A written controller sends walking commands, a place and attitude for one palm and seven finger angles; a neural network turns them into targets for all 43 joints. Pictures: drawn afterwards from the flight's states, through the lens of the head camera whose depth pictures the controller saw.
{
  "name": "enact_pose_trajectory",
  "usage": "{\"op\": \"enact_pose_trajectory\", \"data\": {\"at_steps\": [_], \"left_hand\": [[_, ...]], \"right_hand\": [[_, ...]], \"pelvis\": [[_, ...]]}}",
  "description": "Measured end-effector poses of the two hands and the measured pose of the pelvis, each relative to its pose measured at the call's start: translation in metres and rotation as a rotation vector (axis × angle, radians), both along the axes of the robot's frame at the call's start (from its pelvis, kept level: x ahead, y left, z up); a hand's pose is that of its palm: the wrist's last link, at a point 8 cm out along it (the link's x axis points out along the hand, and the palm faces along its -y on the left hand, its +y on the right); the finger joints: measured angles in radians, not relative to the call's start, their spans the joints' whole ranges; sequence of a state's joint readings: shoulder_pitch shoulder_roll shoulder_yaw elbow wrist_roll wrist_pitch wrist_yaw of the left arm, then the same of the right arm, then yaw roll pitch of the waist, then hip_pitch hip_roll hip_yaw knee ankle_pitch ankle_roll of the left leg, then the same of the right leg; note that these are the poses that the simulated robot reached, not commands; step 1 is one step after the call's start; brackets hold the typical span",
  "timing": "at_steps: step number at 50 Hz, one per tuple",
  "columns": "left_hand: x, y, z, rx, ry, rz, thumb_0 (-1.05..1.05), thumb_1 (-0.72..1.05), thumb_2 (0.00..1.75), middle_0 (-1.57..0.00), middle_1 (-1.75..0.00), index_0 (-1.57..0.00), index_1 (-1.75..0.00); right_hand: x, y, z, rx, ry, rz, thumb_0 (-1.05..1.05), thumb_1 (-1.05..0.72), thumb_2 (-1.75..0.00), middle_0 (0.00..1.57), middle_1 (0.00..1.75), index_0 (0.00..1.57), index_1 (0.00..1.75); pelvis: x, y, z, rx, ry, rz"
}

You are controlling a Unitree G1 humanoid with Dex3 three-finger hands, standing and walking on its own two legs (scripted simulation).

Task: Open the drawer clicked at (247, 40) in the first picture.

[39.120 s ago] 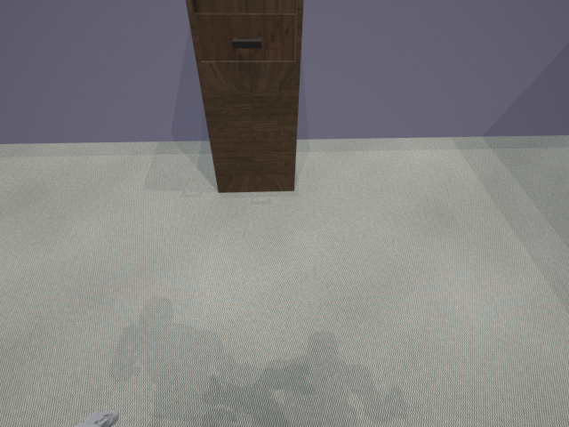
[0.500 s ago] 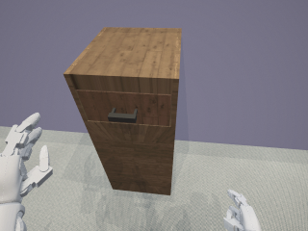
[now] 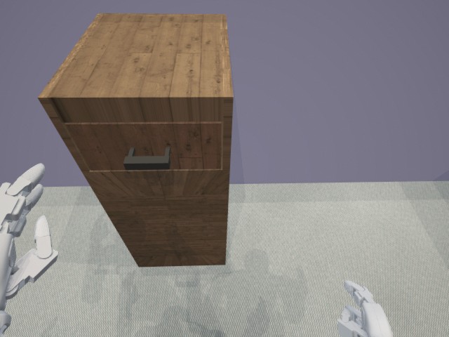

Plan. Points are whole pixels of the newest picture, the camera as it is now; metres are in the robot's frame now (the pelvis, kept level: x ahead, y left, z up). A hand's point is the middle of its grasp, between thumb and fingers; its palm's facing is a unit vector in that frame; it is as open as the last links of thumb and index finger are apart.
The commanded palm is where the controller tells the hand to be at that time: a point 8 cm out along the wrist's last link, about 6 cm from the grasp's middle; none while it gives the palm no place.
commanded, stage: step back with the hand held close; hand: left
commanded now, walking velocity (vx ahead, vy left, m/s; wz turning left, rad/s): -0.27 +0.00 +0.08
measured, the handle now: (148, 156) +0.50 +0.21 -0.01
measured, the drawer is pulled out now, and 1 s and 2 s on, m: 0.00 0.00 0.00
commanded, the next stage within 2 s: stop stepping back and stand still in 0.88 s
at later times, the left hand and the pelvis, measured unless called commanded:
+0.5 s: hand out of the picture +0.10 +0.27 +0.16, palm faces +0.43 -0.79 -0.43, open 7.4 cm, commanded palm +0.03 +0.31 +0.18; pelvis -0.09 +0.02 -0.02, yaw +3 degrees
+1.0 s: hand out of the picture -0.01 +0.24 +0.17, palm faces +0.27 -0.88 -0.39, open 7.4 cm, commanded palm -0.08 +0.30 +0.18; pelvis -0.22 +0.02 -0.01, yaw -3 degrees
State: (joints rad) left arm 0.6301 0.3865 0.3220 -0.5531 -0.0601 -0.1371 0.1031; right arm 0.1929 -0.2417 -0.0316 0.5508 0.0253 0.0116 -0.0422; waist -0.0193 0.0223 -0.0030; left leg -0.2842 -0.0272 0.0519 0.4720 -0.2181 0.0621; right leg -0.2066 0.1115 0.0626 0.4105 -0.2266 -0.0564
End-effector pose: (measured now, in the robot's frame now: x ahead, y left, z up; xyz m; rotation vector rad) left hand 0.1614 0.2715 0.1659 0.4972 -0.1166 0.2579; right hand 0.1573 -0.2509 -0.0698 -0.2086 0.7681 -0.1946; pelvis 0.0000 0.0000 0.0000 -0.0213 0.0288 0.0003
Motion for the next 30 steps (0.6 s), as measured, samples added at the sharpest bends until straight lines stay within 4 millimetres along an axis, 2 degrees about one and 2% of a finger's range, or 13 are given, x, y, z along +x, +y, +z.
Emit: {"op": "enact_pose_trajectory", "data": {"at_steps": [8,20,25,30], "left_hand": [[-0.028,0.016,0.014,0.057,-0.076,-0.004,0.02,0.89,0.9,-0.21,-0.3,-0.22,-0.31],[-0.089,0.033,0.007,0.065,-0.132,0.089,0.02,0.89,0.9,-0.21,-0.3,-0.21,-0.31],[-0.107,0.031,0.006,0.036,-0.168,0.106,0.02,0.89,0.9,-0.21,-0.3,-0.21,-0.31],[-0.124,0.028,0.008,-0.007,-0.227,0.064,0.02,0.89,0.9,-0.21,-0.3,-0.21,-0.31]], "right_hand": [[-0.022,0.013,0.004,-0.023,-0.015,0.005,0.01,-0.9,-0.9,0.2,0.3,0.2,0.3],[-0.056,0.051,-0.01,0.009,-0.086,0.095,0.01,-0.9,-0.9,0.2,0.3,0.2,0.3],[-0.078,0.054,-0.017,0.016,-0.056,0.116,0.01,-0.9,-0.9,0.2,0.3,0.2,0.3],[-0.105,0.046,-0.016,-0.022,0.008,0.106,0.01,-0.9,-0.9,0.2,0.3,0.2,0.3]], "pelvis": [[-0.022,0.011,-0.004,-0.005,-0.002,0.004],[-0.067,0.023,-0.017,0.004,-0.023,0.021],[-0.088,0.02,-0.019,-0.005,-0.029,0.045],[-0.104,0.023,-0.018,-0.009,-0.024,0.054]]}}
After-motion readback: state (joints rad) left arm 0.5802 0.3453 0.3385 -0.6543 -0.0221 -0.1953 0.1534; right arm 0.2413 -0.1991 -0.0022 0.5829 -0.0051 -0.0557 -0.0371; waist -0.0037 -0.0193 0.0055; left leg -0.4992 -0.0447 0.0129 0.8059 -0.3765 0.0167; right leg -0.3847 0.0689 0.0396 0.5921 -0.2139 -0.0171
